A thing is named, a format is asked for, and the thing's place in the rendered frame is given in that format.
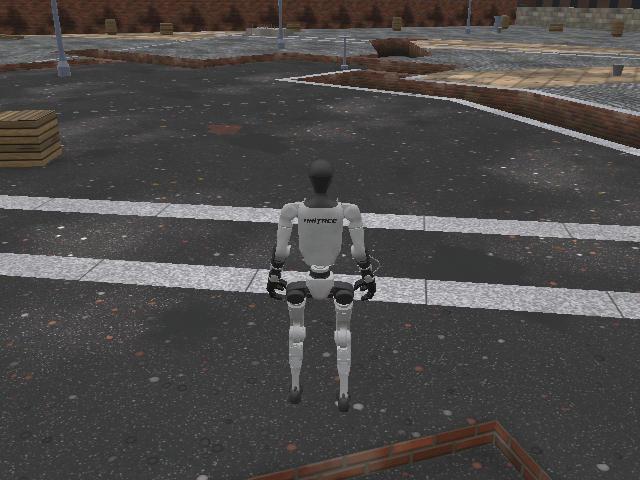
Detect robot right hand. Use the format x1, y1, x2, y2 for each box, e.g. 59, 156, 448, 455
354, 278, 376, 301

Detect robot right upper arm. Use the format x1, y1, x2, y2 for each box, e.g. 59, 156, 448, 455
342, 203, 366, 258

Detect robot left hand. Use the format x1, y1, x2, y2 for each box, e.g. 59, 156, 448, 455
266, 278, 287, 300

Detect robot right forearm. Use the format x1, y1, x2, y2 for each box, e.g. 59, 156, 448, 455
356, 243, 375, 283

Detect robot left forearm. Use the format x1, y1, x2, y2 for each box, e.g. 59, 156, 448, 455
268, 243, 286, 282

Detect robot left foot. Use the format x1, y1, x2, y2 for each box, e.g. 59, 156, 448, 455
289, 379, 303, 404

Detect robot left shin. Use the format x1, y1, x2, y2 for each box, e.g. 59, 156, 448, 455
289, 326, 303, 391

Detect robot left upper arm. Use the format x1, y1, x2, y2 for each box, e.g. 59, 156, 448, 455
275, 202, 300, 258

